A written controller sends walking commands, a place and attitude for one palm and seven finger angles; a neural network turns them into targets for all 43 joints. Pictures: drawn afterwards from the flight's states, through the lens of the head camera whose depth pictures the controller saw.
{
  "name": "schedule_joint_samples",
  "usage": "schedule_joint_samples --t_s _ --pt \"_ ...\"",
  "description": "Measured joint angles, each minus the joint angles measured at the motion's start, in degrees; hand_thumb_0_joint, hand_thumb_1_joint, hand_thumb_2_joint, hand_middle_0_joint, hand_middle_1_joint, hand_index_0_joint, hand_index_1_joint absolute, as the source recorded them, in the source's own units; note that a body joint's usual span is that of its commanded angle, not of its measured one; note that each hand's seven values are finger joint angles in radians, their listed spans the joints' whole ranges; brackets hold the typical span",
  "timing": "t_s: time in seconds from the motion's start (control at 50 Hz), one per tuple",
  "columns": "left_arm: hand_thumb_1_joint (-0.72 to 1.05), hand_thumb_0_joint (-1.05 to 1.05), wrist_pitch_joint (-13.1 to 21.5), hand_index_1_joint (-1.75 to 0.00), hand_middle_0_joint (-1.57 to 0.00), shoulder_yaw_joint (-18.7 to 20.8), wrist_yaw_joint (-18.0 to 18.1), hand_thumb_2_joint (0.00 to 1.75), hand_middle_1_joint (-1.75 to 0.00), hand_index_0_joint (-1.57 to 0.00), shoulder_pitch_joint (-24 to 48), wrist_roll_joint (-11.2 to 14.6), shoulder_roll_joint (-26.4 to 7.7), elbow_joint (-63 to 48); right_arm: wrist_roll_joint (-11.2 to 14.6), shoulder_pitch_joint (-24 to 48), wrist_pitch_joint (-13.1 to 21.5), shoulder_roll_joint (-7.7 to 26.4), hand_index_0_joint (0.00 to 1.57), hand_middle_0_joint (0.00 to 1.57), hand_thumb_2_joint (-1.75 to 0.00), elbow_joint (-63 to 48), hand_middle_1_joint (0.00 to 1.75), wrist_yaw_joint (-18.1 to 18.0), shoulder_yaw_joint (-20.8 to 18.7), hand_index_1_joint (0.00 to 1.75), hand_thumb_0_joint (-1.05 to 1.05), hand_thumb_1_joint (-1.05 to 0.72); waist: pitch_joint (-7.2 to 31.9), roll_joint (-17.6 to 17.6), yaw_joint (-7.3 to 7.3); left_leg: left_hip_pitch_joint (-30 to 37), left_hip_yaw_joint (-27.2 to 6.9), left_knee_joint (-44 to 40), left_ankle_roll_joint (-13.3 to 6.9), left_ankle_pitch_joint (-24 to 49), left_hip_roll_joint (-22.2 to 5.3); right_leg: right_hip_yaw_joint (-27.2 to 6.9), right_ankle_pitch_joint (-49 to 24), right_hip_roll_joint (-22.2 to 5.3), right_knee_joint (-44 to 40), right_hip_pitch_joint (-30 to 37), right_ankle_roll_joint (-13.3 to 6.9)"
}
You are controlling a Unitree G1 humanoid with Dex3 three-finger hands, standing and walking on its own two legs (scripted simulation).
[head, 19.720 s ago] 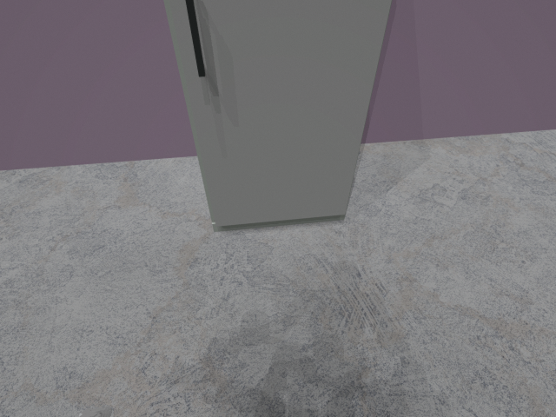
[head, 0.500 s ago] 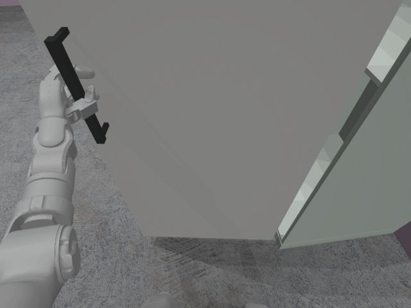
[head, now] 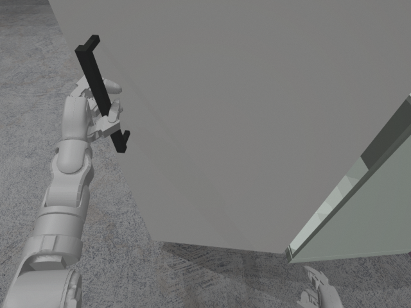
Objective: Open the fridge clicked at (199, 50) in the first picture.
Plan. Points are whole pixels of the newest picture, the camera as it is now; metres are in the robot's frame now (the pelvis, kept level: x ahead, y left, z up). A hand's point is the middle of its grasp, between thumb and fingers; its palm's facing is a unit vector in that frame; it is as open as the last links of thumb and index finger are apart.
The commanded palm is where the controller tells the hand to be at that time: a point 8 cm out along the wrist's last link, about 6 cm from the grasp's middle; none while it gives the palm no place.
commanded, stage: loosen the grip on the handle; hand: left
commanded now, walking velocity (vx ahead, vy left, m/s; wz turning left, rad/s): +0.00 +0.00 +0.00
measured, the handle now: (109, 102) +0.44 +0.21 +0.16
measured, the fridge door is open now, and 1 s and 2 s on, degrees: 80 78 78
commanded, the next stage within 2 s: slip the hand off the handle in 0.64 s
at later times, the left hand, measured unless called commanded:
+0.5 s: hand (117, 122) +0.40 +0.19 +0.15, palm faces +0.18 -0.96 -0.23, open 13.3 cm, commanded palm +0.37 +0.24 +0.16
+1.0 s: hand (93, 117) +0.41 +0.24 +0.15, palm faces +0.24 -0.95 -0.21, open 14.6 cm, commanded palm +0.38 +0.29 +0.15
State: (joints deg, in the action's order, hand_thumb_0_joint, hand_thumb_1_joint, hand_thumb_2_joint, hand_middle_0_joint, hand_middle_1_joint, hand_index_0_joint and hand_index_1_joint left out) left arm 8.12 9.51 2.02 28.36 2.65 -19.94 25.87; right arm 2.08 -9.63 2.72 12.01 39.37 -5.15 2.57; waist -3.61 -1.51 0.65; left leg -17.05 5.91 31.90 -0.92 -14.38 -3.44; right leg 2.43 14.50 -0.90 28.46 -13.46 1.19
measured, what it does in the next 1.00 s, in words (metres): stands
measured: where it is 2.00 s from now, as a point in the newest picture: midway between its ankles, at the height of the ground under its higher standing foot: outside the picture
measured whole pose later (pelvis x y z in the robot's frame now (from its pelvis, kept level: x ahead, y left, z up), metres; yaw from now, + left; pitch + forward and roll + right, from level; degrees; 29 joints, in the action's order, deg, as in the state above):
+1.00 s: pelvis +0.01 -0.02 -0.01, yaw +1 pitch +6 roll +0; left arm 14.0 19.6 -7.2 30.9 2.7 -25.4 38.9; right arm 1.6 -16.4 5.4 14.5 38.6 -3.2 0.7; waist 3.5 -0.7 1.5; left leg -24.9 4.3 35.3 0.2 -15.9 -3.4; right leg 3.0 18.2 -0.8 34.9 -22.2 -0.4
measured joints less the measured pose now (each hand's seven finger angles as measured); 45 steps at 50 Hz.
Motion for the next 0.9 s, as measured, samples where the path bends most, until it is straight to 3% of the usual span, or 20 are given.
schedule_joint_samples --t_s 0.06,0.1,0.12,0.18,0.22,0.34,0.44,0.52,0.64,0.8,0.9 --pt "0.67 -0.11 -0.17 -1.40 -0.46 -0.10 0.02 0.79 -1.40 -0.45 0.08 0.11 0.15 1.02 0.11 0.71 -0.42 0.24 0.20 0.21 -0.90 -0.44 0.30 -0.12 -0.06 0.30 0.01 -0.90 0.72 -0.20 -0.04 0.18 0.06 -0.49 0.03 0.05 0.00 -0.04 -0.20 0.03 -0.70 0.25 0.02" --pt "0.63 -0.12 -1.13 -1.40 -0.46 1.27 -3.67 0.79 -1.40 -0.46 4.46 -4.24 -0.55 4.30 -1.38 0.81 1.13 -0.25 0.20 0.21 -0.90 -0.36 0.30 1.28 -1.99 0.30 0.01 -0.90 0.23 0.78 -1.05 0.50 0.52 -1.49 0.06 0.61 0.15 -0.43 -0.56 -0.07 -0.13 -0.42 -0.50" --pt "0.60 -0.12 -2.05 -1.40 -0.46 1.37 -5.58 0.78 -1.40 -0.46 7.44 -5.26 -1.06 7.60 -1.65 0.21 2.40 -0.32 0.20 0.21 -0.90 -0.31 0.30 1.88 -2.77 0.30 0.01 -0.90 1.25 1.41 -0.95 -0.33 0.27 -2.47 0.02 1.73 0.74 -0.15 -0.76 -0.59 0.96 -2.01 -1.08" --pt "0.51 -0.09 -3.32 -1.40 -0.47 5.55 -7.99 0.75 -1.40 -0.46 9.95 -2.15 -0.72 12.11 -2.05 -1.94 4.79 0.72 0.20 0.20 -0.90 -0.93 0.30 3.39 -2.98 0.30 0.00 -0.90 4.26 2.11 -0.04 -1.64 -0.15 -4.06 0.33 3.15 1.67 -0.18 -0.32 -1.32 1.03 -3.72 -1.17" --pt "0.44 -0.07 -1.71 -1.39 -0.47 6.92 -6.84 0.71 -1.40 -0.44 8.51 -1.02 -0.69 11.77 -2.02 -3.06 5.07 1.72 0.20 0.20 -0.90 -1.64 0.30 4.20 -2.93 0.30 0.00 -0.90 5.04 1.88 0.41 -2.14 0.07 -3.47 0.43 2.89 1.28 -0.45 0.03 -0.99 1.03 -4.09 -0.66" --pt "0.06 -0.02 2.25 -1.32 -0.46 6.42 -2.92 0.51 -1.39 -0.28 6.61 -2.96 -1.42 11.70 -0.79 -7.64 3.14 3.70 0.20 0.20 -0.90 -1.79 0.30 4.64 -3.57 0.30 0.00 -0.90 5.88 1.84 1.50 -4.99 -0.75 -0.13 1.04 1.83 0.37 0.23 1.17 -0.26 4.59 -6.85 -1.65" --pt "-0.27 -0.01 4.19 -1.30 -0.43 4.09 -4.80 0.34 -1.36 -0.28 5.44 -2.44 -3.27 13.46 0.23 -10.36 2.40 4.41 0.20 0.20 -0.90 0.81 0.30 3.11 -3.22 0.30 0.01 -0.90 5.42 1.54 1.72 -5.90 -1.54 0.99 1.18 1.42 -0.09 0.89 1.60 0.23 5.44 -7.44 -2.16" --pt "-0.42 0.00 5.93 -1.28 -0.39 5.63 -5.72 0.26 -1.31 -0.31 4.48 -1.24 -3.69 14.07 0.00 -10.70 2.62 4.15 0.20 0.20 -0.90 2.54 0.30 2.17 -2.95 0.30 0.01 -0.90 5.00 1.30 2.19 -6.13 -1.55 1.08 1.37 1.31 -0.55 0.68 1.45 0.81 5.25 -7.73 -2.46" --pt "-0.52 -0.01 7.75 -1.22 -0.40 6.71 -6.49 0.22 -1.28 -0.29 3.03 -0.33 -3.75 13.11 -0.39 -10.55 3.21 3.46 0.20 0.20 -0.90 3.00 0.30 2.06 -2.82 0.30 0.01 -0.90 5.08 0.70 2.16 -6.35 -1.47 1.25 1.65 0.86 -0.74 0.54 1.80 1.00 5.21 -7.90 -2.48" --pt "-0.55 -0.01 6.72 -1.17 -0.38 6.83 -6.80 0.20 -1.23 -0.27 2.56 0.05 -2.23 11.93 -0.66 -8.10 3.45 2.70 0.20 0.20 -0.90 1.69 0.30 2.29 -2.25 0.30 0.01 -0.90 6.13 0.35 1.54 -6.72 -1.52 1.76 1.56 -0.02 -0.26 0.55 2.70 0.50 5.63 -8.14 -2.07" --pt "-0.55 -0.01 6.21 -1.16 -0.34 8.71 -6.90 0.20 -1.20 -0.27 2.46 -0.63 -3.18 12.14 -0.80 -6.74 3.01 2.34 0.20 0.20 -0.90 0.03 0.30 2.29 -2.03 0.30 0.01 -0.90 6.76 0.60 1.33 -7.24 -1.35 2.53 1.36 -0.78 -0.10 0.35 3.32 0.30 6.28 -8.64 -1.85"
